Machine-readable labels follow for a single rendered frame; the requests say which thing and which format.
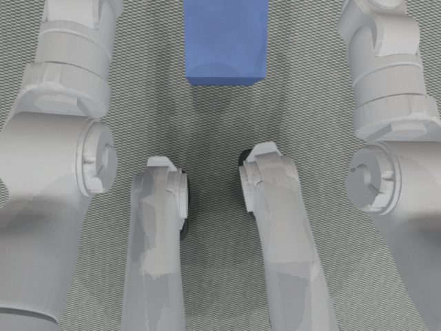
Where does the left robot upper arm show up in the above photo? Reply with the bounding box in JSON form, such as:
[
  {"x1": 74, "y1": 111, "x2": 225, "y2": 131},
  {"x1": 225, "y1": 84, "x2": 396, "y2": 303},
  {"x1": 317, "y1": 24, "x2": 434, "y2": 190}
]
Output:
[{"x1": 0, "y1": 112, "x2": 118, "y2": 331}]

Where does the robot left forearm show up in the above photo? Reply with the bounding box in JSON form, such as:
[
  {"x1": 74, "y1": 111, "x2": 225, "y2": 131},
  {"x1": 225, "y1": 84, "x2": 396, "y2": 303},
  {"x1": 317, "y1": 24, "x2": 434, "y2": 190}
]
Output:
[{"x1": 0, "y1": 0, "x2": 124, "y2": 182}]

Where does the right robot thigh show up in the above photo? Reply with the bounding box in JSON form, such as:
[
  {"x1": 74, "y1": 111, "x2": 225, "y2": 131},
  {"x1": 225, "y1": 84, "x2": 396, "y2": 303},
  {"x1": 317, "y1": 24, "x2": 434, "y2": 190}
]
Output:
[{"x1": 238, "y1": 151, "x2": 341, "y2": 331}]

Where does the carton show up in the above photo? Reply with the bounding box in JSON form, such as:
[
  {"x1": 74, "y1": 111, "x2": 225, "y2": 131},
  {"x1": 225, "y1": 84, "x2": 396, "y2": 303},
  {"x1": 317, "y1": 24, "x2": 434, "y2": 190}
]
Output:
[{"x1": 183, "y1": 0, "x2": 269, "y2": 86}]

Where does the left robot shin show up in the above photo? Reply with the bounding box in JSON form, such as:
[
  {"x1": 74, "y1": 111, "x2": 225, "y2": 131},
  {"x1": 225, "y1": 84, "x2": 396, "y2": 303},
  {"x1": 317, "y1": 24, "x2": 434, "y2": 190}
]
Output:
[{"x1": 130, "y1": 156, "x2": 185, "y2": 230}]

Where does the right robot upper arm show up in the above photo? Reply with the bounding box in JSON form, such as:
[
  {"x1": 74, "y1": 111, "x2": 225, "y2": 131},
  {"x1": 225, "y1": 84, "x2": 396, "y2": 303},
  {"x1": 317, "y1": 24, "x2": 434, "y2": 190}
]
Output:
[{"x1": 345, "y1": 141, "x2": 441, "y2": 331}]

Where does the robot right forearm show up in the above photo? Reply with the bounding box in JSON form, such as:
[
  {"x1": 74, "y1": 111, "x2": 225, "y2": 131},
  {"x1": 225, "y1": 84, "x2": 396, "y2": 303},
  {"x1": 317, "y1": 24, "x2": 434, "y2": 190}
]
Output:
[{"x1": 336, "y1": 0, "x2": 441, "y2": 144}]

